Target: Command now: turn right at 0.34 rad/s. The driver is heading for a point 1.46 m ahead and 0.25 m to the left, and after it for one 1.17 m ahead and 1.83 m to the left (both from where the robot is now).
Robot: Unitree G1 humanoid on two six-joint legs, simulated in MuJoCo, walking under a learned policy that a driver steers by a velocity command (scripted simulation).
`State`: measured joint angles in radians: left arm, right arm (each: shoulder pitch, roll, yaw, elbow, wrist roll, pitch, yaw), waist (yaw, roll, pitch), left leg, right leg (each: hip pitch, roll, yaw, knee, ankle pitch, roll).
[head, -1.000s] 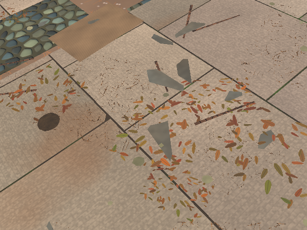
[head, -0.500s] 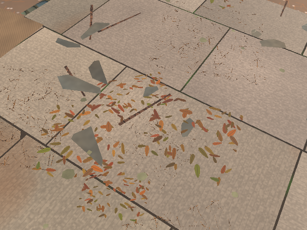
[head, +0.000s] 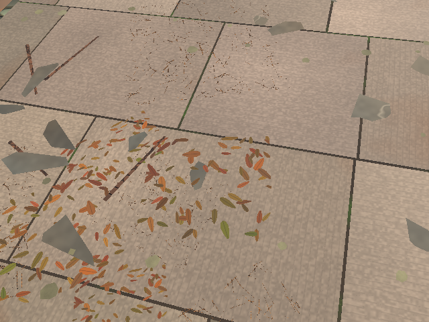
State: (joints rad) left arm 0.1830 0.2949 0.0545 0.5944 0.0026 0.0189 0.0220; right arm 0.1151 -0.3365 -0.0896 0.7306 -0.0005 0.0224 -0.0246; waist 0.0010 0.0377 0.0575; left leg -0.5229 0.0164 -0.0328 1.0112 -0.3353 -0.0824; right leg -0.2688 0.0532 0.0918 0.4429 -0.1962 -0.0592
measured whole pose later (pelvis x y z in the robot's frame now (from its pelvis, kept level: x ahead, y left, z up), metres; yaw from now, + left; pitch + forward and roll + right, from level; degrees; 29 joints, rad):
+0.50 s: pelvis +0.02 +0.03 -0.01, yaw -3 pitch -1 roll +0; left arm 0.21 0.26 0.04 0.73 0.01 0.03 0.01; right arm 0.16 -0.24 -0.02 0.73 -0.01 -0.02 0.00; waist 0.00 0.00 0.03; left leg -0.21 0.00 -0.01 0.52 -0.30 0.00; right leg -0.22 0.07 0.13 0.52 -0.28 -0.01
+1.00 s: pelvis +0.03 +0.05 -0.01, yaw -3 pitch -2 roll +0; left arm 0.21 0.24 0.05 0.87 0.01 0.03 0.05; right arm 0.21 -0.25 0.00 0.82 -0.01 -0.03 0.00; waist 0.00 0.00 0.04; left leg -0.17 -0.03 0.00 0.49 -0.29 0.03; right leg -0.19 0.04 0.15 0.49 -0.27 0.02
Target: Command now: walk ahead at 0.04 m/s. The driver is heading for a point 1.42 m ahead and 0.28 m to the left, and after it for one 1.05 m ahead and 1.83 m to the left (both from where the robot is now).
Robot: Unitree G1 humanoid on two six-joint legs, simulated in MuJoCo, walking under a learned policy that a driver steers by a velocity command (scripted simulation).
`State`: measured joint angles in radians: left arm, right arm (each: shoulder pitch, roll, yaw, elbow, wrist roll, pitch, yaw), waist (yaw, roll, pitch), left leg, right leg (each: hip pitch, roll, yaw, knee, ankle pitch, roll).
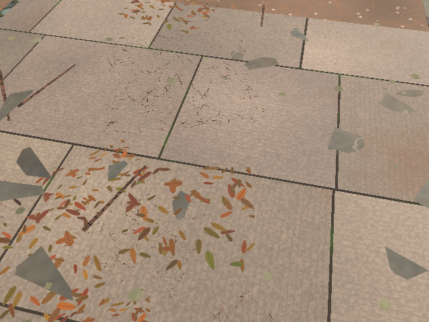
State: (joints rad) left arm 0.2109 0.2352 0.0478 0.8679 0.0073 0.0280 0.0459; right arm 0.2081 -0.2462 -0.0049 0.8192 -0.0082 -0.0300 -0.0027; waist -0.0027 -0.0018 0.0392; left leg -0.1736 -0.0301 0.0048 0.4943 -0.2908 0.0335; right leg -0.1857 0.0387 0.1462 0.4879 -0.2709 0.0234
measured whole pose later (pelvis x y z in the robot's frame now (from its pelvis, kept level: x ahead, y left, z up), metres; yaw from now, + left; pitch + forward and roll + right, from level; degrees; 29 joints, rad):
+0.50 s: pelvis +0.12 -0.07 +0.01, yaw +0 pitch +0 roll +0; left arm 0.33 0.24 0.04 0.95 0.00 -0.10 -0.02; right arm 0.28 -0.32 -0.04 0.83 0.03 -0.08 0.01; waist 0.02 0.05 -0.01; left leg -0.48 0.06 -0.02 1.07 -0.28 0.05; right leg -0.12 0.03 -0.02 0.35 -0.24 -0.05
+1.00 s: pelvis +0.39 -0.01 +0.00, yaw +0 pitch +0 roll +1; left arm 0.28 0.29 0.04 0.90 -0.02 -0.09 0.00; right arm 0.22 -0.27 -0.04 0.82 -0.01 -0.09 0.04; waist 0.00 -0.03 0.05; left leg -0.28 -0.07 0.07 0.41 -0.13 0.08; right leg -0.44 -0.07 0.04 1.18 -0.32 -0.04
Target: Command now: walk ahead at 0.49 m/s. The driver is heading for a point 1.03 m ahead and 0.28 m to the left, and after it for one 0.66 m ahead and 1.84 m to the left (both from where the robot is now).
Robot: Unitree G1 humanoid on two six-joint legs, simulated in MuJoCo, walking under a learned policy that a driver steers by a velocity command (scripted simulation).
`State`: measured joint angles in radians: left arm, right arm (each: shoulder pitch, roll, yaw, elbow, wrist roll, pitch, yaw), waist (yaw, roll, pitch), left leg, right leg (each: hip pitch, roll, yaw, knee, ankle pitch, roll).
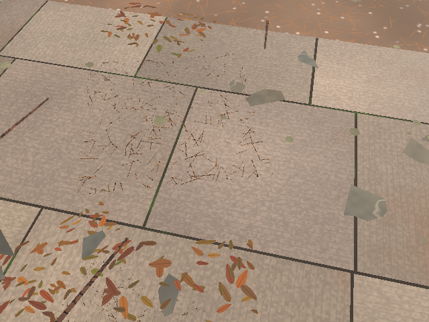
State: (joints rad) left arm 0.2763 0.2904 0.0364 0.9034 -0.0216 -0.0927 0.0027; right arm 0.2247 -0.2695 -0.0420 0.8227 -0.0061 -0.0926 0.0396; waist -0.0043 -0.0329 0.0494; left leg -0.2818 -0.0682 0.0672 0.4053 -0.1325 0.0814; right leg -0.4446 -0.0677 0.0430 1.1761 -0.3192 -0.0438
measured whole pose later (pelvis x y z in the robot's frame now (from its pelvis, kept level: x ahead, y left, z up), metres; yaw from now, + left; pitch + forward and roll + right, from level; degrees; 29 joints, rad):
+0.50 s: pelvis +0.28 -0.05 +0.00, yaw +9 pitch +1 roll +0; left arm 0.13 0.26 0.04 0.80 0.01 -0.11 -0.02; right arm 0.35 -0.30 -0.06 0.87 0.04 -0.05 -0.01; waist -0.02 0.03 0.04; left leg -0.39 0.02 -0.07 1.14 -0.39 0.03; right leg -0.33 0.00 -0.07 0.46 -0.15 -0.02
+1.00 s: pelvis +0.52 +0.07 -0.01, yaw +27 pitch +1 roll -1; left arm 0.21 0.30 0.06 0.84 -0.02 -0.10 0.00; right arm 0.19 -0.30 -0.08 0.70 0.02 -0.04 0.04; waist 0.01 -0.01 0.08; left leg -0.41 -0.06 0.03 0.59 -0.19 0.10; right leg -0.33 -0.06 0.00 1.19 -0.44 0.01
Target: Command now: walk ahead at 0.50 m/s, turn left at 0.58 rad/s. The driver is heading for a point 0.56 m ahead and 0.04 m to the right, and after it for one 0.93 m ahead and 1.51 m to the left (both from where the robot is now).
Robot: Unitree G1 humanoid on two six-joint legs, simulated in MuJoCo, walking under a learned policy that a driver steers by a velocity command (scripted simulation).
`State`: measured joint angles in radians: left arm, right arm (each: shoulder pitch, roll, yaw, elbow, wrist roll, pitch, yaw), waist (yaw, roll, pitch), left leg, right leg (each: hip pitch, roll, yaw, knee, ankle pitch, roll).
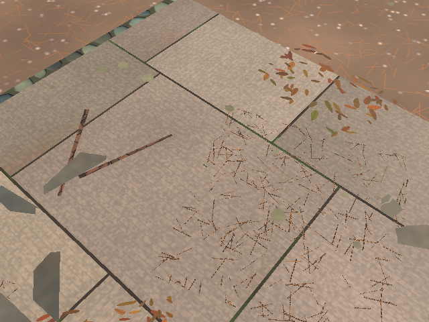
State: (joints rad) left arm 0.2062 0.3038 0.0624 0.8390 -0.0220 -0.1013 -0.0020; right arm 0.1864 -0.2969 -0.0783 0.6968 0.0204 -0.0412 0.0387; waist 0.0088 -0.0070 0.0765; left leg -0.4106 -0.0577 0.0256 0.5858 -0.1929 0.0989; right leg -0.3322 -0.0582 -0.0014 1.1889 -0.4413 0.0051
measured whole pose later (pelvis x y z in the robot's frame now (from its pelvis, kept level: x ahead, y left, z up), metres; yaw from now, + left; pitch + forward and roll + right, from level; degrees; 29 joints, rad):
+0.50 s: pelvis +0.30 -0.03 +0.00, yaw +9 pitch +2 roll -1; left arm 0.10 0.27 0.05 0.74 0.00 -0.12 -0.04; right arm 0.37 -0.29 -0.05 0.80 0.02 -0.04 -0.01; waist -0.03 0.02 0.02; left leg -0.24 -0.07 -0.13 1.06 -0.47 0.05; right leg -0.41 0.04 -0.04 0.53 -0.15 -0.05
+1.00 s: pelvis +0.54 +0.05 -0.01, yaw +22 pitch +3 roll -1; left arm 0.23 0.31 0.04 0.81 0.00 -0.05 0.01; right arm 0.10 -0.30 -0.06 0.62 -0.01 -0.04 0.04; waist 0.03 0.01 0.07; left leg -0.53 -0.05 0.00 0.58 -0.10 0.08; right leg -0.29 0.00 -0.02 1.13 -0.56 0.03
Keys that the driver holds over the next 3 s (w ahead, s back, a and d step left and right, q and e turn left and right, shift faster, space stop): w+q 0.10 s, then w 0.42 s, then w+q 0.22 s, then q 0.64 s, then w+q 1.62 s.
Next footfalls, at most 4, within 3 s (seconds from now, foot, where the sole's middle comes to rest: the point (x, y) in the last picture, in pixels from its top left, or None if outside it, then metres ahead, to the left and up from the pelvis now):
0.42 right None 0.43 -0.11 -0.76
0.92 left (164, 247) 0.67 0.18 -0.76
1.38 right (224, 221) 0.77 -0.02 -0.76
1.86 left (131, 251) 0.65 0.29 -0.76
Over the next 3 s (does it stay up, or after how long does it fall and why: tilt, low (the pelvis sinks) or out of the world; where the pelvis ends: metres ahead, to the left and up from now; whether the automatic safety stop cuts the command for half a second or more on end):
stays up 0.85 0.73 0.01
